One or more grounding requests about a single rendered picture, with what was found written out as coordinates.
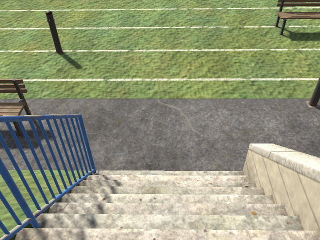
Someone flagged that stairs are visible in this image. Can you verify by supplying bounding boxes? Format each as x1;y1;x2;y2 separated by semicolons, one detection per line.
14;170;320;240

